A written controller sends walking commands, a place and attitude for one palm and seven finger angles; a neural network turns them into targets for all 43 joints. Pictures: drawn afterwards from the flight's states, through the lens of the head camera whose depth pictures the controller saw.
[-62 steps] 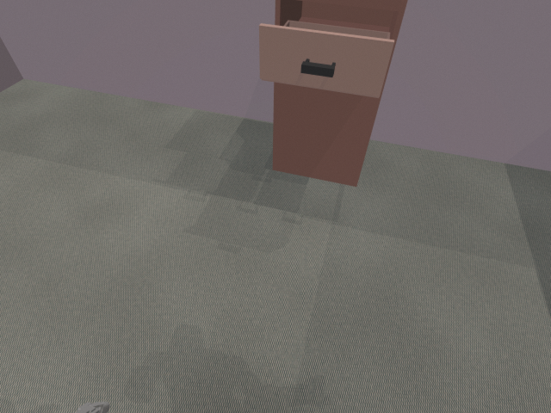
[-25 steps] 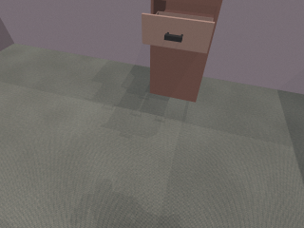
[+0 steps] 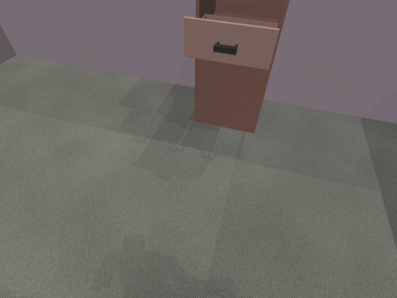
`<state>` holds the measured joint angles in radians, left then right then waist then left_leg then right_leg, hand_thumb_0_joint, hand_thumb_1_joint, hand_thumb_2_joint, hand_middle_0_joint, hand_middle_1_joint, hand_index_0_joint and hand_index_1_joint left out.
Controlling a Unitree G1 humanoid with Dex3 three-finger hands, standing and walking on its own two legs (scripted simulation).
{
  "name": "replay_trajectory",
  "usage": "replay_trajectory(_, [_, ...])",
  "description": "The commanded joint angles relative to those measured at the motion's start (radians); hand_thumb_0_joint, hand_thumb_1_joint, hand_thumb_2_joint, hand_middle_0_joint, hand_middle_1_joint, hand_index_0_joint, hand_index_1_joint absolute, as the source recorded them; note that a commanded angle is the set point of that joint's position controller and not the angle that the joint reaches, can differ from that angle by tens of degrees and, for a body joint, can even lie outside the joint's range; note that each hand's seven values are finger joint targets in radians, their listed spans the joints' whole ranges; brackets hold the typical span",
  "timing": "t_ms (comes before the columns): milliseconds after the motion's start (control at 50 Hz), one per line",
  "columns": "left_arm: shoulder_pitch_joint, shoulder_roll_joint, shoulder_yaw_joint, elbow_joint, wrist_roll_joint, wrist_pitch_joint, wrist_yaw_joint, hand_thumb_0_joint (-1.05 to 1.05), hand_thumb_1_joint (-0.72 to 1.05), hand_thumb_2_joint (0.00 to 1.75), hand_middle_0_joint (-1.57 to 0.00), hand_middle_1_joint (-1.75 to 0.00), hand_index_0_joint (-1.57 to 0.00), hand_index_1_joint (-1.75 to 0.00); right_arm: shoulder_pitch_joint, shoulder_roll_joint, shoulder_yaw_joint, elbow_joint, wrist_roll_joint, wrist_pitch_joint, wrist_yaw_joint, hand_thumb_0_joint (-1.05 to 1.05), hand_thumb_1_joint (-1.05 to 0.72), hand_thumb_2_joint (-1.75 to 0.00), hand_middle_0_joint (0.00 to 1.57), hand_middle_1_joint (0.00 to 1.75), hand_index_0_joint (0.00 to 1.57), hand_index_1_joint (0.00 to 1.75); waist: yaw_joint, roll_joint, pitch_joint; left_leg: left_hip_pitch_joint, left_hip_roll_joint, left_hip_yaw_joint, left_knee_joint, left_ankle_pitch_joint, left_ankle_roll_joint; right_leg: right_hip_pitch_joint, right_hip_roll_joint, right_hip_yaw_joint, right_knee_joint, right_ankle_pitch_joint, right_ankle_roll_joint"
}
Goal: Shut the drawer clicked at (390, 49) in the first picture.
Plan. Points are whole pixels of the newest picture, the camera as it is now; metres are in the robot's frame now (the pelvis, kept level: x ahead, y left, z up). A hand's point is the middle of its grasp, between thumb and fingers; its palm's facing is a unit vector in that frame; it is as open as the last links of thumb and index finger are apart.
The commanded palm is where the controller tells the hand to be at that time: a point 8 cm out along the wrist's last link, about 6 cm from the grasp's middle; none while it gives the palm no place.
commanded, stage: look at it before walking up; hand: left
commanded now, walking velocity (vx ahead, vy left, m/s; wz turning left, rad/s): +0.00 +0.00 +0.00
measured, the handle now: (226, 47) +1.14 -0.06 -0.01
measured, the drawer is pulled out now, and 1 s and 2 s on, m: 0.28 0.28 0.28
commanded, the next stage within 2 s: walk to a spot facing it in 0.20 s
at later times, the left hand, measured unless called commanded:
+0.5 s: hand out of the picture +0.06 +0.22 -0.17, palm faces -0.03 -0.96 -0.26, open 7.4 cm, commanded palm none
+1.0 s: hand out of the picture +0.10 +0.20 -0.20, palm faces -0.09 -0.99 -0.13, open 7.4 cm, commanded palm none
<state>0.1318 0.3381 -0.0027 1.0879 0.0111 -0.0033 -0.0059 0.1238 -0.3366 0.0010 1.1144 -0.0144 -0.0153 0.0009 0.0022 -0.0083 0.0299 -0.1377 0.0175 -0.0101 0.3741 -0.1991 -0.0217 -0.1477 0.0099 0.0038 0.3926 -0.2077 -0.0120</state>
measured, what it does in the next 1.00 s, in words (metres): walks ahead: left foot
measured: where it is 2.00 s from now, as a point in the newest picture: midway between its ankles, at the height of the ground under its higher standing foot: (221, 247)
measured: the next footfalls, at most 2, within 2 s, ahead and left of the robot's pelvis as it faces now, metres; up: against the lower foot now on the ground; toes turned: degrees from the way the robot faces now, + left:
left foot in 0.96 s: +0.32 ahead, +0.12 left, +0.00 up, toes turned -4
right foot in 1.36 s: +0.40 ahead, -0.18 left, +0.00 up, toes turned -30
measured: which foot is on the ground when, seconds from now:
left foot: down 0.00-0.66, up 0.68-0.94, down 0.96-1.00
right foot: down 0.00-0.96, up 0.98-1.00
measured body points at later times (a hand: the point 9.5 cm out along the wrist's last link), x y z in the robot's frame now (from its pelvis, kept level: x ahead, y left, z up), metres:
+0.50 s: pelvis +0.03 +0.00 -0.01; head +0.02 +0.01 +0.44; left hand +0.06 +0.28 -0.15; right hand +0.07 -0.27 -0.15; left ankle +0.00 +0.13 -0.74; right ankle +0.00 -0.11 -0.74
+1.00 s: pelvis +0.19 +0.02 -0.03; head +0.22 +0.04 +0.42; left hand +0.11 +0.25 -0.19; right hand +0.28 -0.22 -0.15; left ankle +0.28 +0.13 -0.75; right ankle +0.02 -0.09 -0.70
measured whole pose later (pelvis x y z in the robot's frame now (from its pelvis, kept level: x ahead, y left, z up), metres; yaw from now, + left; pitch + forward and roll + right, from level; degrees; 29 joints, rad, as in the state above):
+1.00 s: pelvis +0.19 +0.02 -0.03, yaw -12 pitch -1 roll +0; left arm 0.50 0.14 0.05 1.16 0.02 -0.02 0.00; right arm 0.11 -0.15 -0.03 0.94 -0.02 -0.10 0.00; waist 0.04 -0.05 0.06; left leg -0.42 0.08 0.12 0.70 -0.25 0.02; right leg -0.17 0.04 0.11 0.94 -0.52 -0.04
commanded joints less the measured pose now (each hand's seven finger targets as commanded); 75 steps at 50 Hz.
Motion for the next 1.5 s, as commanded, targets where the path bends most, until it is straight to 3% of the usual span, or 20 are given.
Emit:
replay_trajectory(0, [-0.038,0.211,0.039,-0.066,0.000,-0.026,0.015,0.00,0.90,0.90,-0.20,-0.30,-0.20,-0.30,-0.053,-0.203,-0.036,-0.062,0.006,-0.020,-0.013,0.00,-0.90,-0.90,0.20,0.30,0.20,0.30,-0.002,0.002,-0.055,0.009,0.099,-0.084,-0.058,0.103,0.044,-0.010,-0.133,0.117,-0.088,0.085,-0.022])
replay_trajectory(280, [-0.034,0.212,0.038,-0.061,0.000,-0.024,0.015,0.00,0.90,0.90,-0.20,-0.30,-0.20,-0.30,-0.057,-0.207,-0.034,-0.060,0.007,-0.020,-0.014,0.00,-0.90,-0.90,0.20,0.30,0.20,0.30,-0.001,0.012,-0.054,0.018,0.105,-0.085,-0.070,0.123,0.044,0.002,-0.129,0.107,-0.085,0.113,-0.018])
replay_trajectory(440, [0.125,0.079,0.038,-0.062,0.012,0.011,-0.009,0.00,0.90,0.90,-0.20,-0.30,-0.20,-0.30,0.081,-0.095,-0.034,-0.055,-0.010,0.002,-0.006,0.00,-0.90,-0.90,0.20,0.30,0.20,0.30,0.003,0.019,0.100,-0.095,0.113,-0.064,-0.028,-0.400,0.059,-0.182,-0.060,0.161,-0.015,-0.372,-0.049])
replay_trajectory(580, [0.236,-0.025,0.054,-0.090,0.011,-0.033,-0.015,0.00,0.90,0.90,-0.20,-0.30,-0.20,-0.30,0.178,-0.084,-0.067,-0.073,-0.001,-0.032,-0.017,0.00,-0.90,-0.90,0.20,0.30,0.20,0.30,0.020,0.125,0.072,-0.011,0.240,-0.133,0.067,-0.139,0.140,-0.226,0.006,0.044,0.213,-0.140,-0.048])
replay_trajectory(640, [0.494,0.082,0.090,0.000,0.016,-0.056,0.011,0.00,0.90,0.90,-0.20,-0.30,-0.20,-0.30,0.023,0.034,-0.049,-0.159,0.002,-0.049,-0.011,0.00,-0.90,-0.90,0.20,0.30,0.20,0.30,0.117,-0.318,0.060,-0.541,0.008,0.162,0.635,-0.289,0.008,0.234,-0.283,0.565,-0.057,0.277,-0.213])
replay_trajectory(660, [0.570,0.070,0.087,0.017,0.011,-0.060,0.024,0.00,0.90,0.90,-0.20,-0.30,-0.20,-0.30,-0.072,0.029,-0.044,-0.193,-0.005,-0.057,-0.012,0.00,-0.90,-0.90,0.20,0.30,0.20,0.30,0.155,-0.233,0.084,-0.669,0.028,0.080,0.760,-0.401,0.006,0.298,-0.338,0.666,-0.059,0.504,-0.286])
replay_trajectory(700, [0.543,0.031,0.080,0.015,0.023,-0.060,0.042,0.00,0.90,0.90,-0.20,-0.30,-0.20,-0.30,-0.101,0.052,-0.050,-0.203,-0.005,-0.062,-0.007,0.00,-0.90,-0.90,0.20,0.30,0.20,0.30,0.123,-0.067,0.082,-0.735,0.082,0.025,0.788,-0.363,0.008,0.338,-0.321,0.556,-0.007,0.493,-0.288])
replay_trajectory(880, [0.305,0.008,0.088,-0.016,0.007,-0.067,0.027,0.00,0.90,0.90,-0.20,-0.30,-0.20,-0.30,0.181,0.079,-0.067,-0.139,0.008,-0.055,0.005,0.00,-0.90,-0.90,0.20,0.30,0.20,0.30,-0.095,-0.096,0.019,0.063,-0.011,0.146,0.223,0.046,0.018,-0.166,-0.106,0.203,0.070,0.357,-0.108])
replay_trajectory(900, [0.324,-0.028,0.087,-0.019,0.004,-0.067,0.024,0.00,0.90,0.90,-0.20,-0.30,-0.20,-0.30,0.320,0.026,-0.082,-0.096,0.002,-0.059,-0.013,0.00,-0.90,-0.90,0.20,0.30,0.20,0.30,-0.140,-0.006,-0.076,0.265,0.057,0.076,0.186,0.023,0.037,-0.231,-0.070,0.182,0.278,0.336,-0.087])
replay_trajectory(920, [0.361,-0.083,0.087,-0.036,-0.007,-0.062,0.013,0.00,0.90,0.90,-0.20,-0.30,-0.20,-0.30,0.455,-0.084,-0.110,-0.074,-0.017,-0.065,-0.023,0.00,-0.90,-0.90,0.20,0.30,0.20,0.30,-0.171,0.253,-0.209,0.418,0.328,-0.278,0.087,-0.052,0.128,-0.371,0.045,0.055,0.629,-0.025,-0.043])
replay_trajectory(940, [0.330,-0.102,0.078,-0.072,-0.005,-0.070,0.008,0.00,0.90,0.90,-0.20,-0.30,-0.20,-0.30,0.481,-0.124,-0.110,-0.076,-0.010,-0.057,-0.022,0.00,-0.90,-0.90,0.20,0.30,0.20,0.30,-0.153,0.254,-0.196,0.341,0.485,-0.516,-0.086,-0.123,0.216,-0.442,0.063,0.039,0.865,-0.338,-0.036])
replay_trajectory(960, [0.284,-0.114,0.074,-0.084,0.005,-0.066,0.011,0.00,0.90,0.90,-0.20,-0.30,-0.20,-0.30,0.372,-0.087,-0.104,-0.094,-0.008,-0.056,-0.022,0.00,-0.90,-0.90,0.20,0.30,0.20,0.30,-0.123,0.181,-0.099,0.199,0.504,-0.499,-0.143,-0.301,0.238,-0.502,0.003,0.040,0.965,-0.331,-0.043])
replay_trajectory(1000, [0.222,-0.123,0.080,-0.093,0.021,-0.042,-0.006,0.00,0.90,0.90,-0.20,-0.30,-0.20,-0.30,0.216,0.038,-0.074,-0.131,-0.011,-0.060,-0.021,0.00,-0.90,-0.90,0.20,0.30,0.20,0.30,-0.054,0.159,0.107,-0.082,0.412,-0.320,-0.198,-0.398,0.182,-0.525,-0.090,0.034,0.970,-0.190,-0.033])
replay_trajectory(1080, [0.276,-0.154,0.080,-0.102,0.023,0.004,-0.023,0.00,0.90,0.90,-0.20,-0.30,-0.20,-0.30,0.138,0.065,-0.070,-0.137,-0.012,-0.076,-0.024,0.00,-0.90,-0.90,0.20,0.30,0.20,0.30,0.034,0.144,0.068,-0.201,0.337,-0.011,-0.200,-0.209,0.145,-0.415,-0.132,-0.008,0.792,-0.100,-0.010])
replay_trajectory(1240, [0.033,-0.114,0.086,-0.216,0.025,-0.003,-0.040,0.00,0.90,0.90,-0.20,-0.30,-0.20,-0.30,0.198,0.006,-0.092,-0.116,-0.020,-0.064,-0.007,0.00,-0.90,-0.90,0.20,0.30,0.20,0.30,-0.017,0.088,0.082,-0.070,0.342,0.131,-0.158,-0.062,0.142,-0.309,-0.113,-0.101,0.325,-0.018,0.007])
replay_trajectory(1320, [0.233,-0.027,0.103,-0.151,0.029,-0.027,-0.033,0.00,0.90,0.90,-0.20,-0.30,-0.20,-0.30,0.188,-0.017,-0.086,-0.120,-0.017,-0.047,0.001,0.00,-0.90,-0.90,0.20,0.30,0.20,0.30,0.097,-0.018,-0.049,-0.106,0.245,0.269,0.308,0.221,0.061,0.087,-0.029,-0.156,0.128,-0.042,-0.047])
replay_trajectory(1340, [0.350,0.100,0.131,-0.124,0.032,-0.044,-0.017,0.00,0.90,0.90,-0.20,-0.30,-0.20,-0.30,0.208,0.050,-0.070,-0.144,-0.003,-0.048,0.014,0.00,-0.90,-0.90,0.20,0.30,0.20,0.30,0.140,-0.292,-0.154,-0.371,0.146,0.319,0.652,-0.042,0.008,0.321,-0.280,0.216,0.010,-0.126,-0.137])
replay_trajectory(1360, [0.420,0.168,0.142,-0.108,0.006,-0.043,-0.005,0.00,0.90,0.90,-0.20,-0.30,-0.20,-0.30,0.115,0.055,-0.064,-0.207,0.000,-0.053,0.010,0.00,-0.90,-0.90,0.20,0.30,0.20,0.30,0.157,-0.312,-0.162,-0.566,0.063,0.196,0.865,-0.393,-0.005,0.371,-0.443,0.537,-0.108,0.019,-0.231])
replay_trajectory(1420, [0.200,0.078,0.108,-0.159,0.006,-0.045,0.011,0.00,0.90,0.90,-0.20,-0.30,-0.20,-0.30,0.074,0.034,-0.069,-0.181,-0.010,-0.043,0.005,0.00,-0.90,-0.90,0.20,0.30,0.20,0.30,0.061,-0.070,-0.037,-0.557,0.167,0.035,0.915,-0.182,-0.004,0.081,-0.373,0.363,-0.155,-0.123,-0.210])
replay_trajectory(1480, [0.109,0.022,0.092,-0.160,0.014,-0.056,0.012,0.00,0.90,0.90,-0.20,-0.30,-0.20,-0.30,0.184,0.074,-0.063,-0.133,-0.018,-0.012,0.007,0.00,-0.90,-0.90,0.20,0.30,0.20,0.30,-0.027,-0.101,-0.010,-0.397,0.160,0.078,0.742,-0.114,-0.029,-0.108,-0.268,0.134,-0.159,0.063,-0.158])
